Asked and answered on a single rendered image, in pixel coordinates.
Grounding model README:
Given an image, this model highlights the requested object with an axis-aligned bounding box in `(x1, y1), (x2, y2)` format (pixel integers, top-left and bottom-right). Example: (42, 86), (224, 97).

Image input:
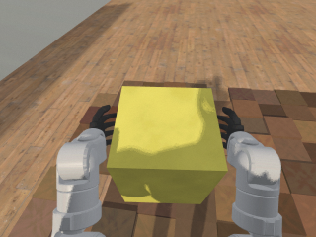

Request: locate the carton
(106, 86), (228, 204)

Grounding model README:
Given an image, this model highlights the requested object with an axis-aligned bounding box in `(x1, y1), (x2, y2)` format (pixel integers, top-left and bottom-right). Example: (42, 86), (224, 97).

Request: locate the left robot forearm
(51, 128), (107, 237)

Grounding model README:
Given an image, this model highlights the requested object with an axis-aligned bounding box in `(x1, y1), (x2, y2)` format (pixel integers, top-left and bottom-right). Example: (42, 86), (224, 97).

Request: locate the robot left hand
(89, 105), (117, 145)

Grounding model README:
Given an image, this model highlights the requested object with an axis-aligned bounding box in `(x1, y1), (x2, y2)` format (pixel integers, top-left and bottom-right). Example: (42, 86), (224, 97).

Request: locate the right robot forearm
(226, 131), (282, 237)

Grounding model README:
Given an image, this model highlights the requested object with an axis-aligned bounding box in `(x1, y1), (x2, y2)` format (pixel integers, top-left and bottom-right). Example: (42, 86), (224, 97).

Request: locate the robot right hand
(217, 107), (244, 149)

